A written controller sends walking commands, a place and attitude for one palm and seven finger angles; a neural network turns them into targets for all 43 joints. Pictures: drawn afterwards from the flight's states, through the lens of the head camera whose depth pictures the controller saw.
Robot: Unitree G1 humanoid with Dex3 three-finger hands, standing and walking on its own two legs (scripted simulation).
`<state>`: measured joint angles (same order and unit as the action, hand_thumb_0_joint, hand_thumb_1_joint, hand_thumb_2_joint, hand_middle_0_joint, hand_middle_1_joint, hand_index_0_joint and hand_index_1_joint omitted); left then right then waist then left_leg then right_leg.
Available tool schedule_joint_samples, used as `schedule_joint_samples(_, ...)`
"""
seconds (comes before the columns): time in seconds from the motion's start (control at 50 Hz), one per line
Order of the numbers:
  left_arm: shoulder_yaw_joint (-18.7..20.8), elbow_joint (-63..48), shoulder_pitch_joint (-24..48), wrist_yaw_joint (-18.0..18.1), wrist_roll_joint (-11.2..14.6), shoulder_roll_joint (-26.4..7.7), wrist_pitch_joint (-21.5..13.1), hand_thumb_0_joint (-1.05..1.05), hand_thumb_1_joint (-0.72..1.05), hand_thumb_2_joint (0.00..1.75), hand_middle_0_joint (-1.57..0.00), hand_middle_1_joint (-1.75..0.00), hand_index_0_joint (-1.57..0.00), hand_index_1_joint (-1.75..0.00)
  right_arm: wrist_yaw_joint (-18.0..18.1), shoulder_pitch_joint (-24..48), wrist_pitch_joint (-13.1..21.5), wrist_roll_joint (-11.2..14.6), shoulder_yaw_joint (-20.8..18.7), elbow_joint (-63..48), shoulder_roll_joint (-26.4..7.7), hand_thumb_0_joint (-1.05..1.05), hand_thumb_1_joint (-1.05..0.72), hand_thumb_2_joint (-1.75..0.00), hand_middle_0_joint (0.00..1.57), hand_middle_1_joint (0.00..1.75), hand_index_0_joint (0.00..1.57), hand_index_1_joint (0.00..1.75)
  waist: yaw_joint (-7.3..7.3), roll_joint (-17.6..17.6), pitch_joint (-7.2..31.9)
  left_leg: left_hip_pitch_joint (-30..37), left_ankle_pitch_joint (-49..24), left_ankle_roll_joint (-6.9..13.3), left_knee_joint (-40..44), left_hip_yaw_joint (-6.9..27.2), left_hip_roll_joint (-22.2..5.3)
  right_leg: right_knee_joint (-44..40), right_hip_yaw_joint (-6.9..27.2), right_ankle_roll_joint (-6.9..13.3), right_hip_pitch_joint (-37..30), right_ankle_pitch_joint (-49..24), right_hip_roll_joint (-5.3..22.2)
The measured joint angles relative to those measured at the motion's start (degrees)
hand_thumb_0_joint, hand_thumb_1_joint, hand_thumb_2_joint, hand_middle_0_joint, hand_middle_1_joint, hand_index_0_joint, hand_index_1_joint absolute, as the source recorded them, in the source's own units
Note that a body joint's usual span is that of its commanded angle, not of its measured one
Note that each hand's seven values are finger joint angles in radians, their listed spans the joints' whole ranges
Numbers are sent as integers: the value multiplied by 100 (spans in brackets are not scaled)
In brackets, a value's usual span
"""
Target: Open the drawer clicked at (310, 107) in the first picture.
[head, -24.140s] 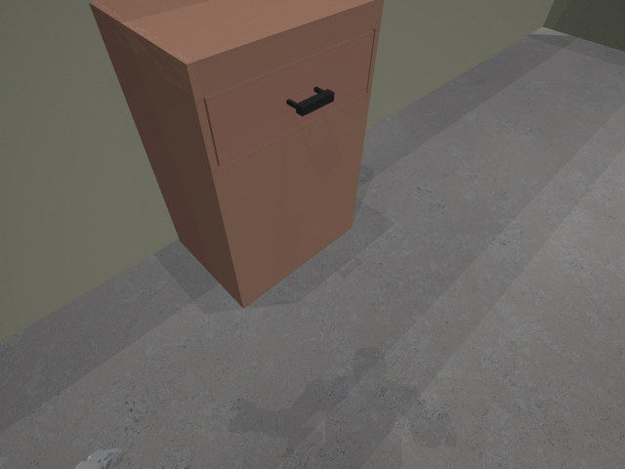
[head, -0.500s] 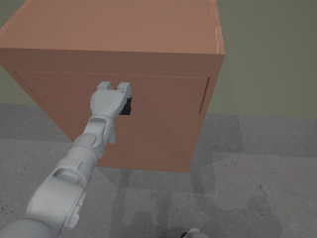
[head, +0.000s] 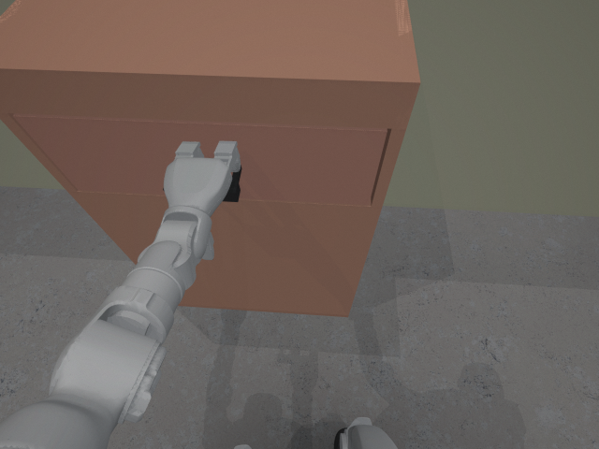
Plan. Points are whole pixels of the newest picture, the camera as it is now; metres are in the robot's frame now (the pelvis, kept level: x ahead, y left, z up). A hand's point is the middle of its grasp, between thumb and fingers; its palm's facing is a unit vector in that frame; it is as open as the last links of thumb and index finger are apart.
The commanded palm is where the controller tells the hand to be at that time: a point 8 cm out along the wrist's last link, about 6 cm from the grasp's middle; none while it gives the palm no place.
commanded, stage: lower the fingers behind the handle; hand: left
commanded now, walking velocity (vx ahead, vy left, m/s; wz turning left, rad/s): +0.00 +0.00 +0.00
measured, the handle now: (205, 179) +0.51 +0.14 +0.01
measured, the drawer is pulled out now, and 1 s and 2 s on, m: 0.00 0.00 0.00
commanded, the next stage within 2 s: lift the fingers back up to retry in 0.40 s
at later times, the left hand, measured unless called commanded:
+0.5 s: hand (209, 201) +0.47 +0.13 +0.01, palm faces +0.00 -0.03 -1.00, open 14.0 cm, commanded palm +0.44 +0.15 +0.05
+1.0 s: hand (198, 188) +0.47 +0.14 +0.04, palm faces -0.01 -0.03 -1.00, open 13.8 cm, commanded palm +0.44 +0.15 +0.11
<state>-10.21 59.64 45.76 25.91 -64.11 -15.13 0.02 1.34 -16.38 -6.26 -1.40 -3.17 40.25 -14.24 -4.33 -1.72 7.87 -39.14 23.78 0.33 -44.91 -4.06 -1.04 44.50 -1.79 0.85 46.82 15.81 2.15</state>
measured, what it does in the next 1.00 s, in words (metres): stands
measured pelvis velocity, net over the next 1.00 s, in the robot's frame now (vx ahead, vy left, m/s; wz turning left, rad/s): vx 0.02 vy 0.01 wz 0.00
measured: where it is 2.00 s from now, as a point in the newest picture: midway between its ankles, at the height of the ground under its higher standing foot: outside the picture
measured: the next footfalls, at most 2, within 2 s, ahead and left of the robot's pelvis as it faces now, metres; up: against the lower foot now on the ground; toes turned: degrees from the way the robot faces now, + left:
none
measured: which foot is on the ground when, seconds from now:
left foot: down 0.00-1.00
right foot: down 0.00-1.00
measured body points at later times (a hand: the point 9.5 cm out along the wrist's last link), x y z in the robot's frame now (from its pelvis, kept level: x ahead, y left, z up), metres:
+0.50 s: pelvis -0.01 +0.00 -0.01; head +0.08 -0.02 +0.43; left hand +0.46 +0.13 +0.07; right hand +0.02 -0.26 -0.15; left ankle -0.03 +0.12 -0.70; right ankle +0.05 -0.11 -0.70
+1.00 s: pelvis +0.02 +0.01 +0.02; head +0.09 -0.02 +0.46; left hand +0.46 +0.14 +0.10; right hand +0.07 -0.25 -0.13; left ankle -0.03 +0.12 -0.70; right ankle +0.05 -0.11 -0.70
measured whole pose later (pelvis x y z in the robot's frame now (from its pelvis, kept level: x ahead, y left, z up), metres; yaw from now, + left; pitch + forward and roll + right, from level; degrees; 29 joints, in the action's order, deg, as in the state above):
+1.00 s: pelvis +0.02 +0.01 +0.02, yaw +0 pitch +15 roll +1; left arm -11.3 51.7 41.6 21.0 -61.9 -15.6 -1.0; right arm 1.6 -17.0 -7.0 -0.8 -3.9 40.1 -13.7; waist -2.9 -3.7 5.8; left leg -30.0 22.1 0.9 -37.6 -4.1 -0.4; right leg 37.7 -1.7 -0.1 37.7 14.5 2.3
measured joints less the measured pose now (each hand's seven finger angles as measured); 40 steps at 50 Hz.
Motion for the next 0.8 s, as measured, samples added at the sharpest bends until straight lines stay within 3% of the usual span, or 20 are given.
schedule_joint_samples(0.24,-60,141,293,-129,85,-89,198,0,-49,30,-32,-122,-27,-133,58,-34,1,62,81,-38,-15,0,-91,-90,20,30,20,30,-101,-14,-29,-233,-13,20,-173,-15,13,126,24,-10,219,-45,16)
schedule_joint_samples(0.36,36,101,254,-263,180,-152,96,0,-49,30,-32,-122,-25,-131,78,-122,31,79,96,-91,-8,0,-91,-90,20,30,20,30,-122,-32,-24,-250,-10,32,-198,-50,6,138,62,-20,246,-66,4)
schedule_joint_samples(0.56,88,-1,210,-104,94,-159,-18,0,-49,30,-32,-121,-25,-131,46,-149,75,65,81,-57,-26,0,-91,-90,20,30,20,30,-112,-36,-8,-399,49,53,-343,-49,13,249,69,-39,381,-28,14)
schedule_joint_samples(0.8,101,-233,-57,-397,178,-193,-6,0,-49,30,-32,-121,-30,-125,125,-46,-8,83,49,-123,26,0,-91,-90,20,30,20,30,-106,-121,-187,234,-88,79,201,-93,39,-236,106,-81,-223,-139,5)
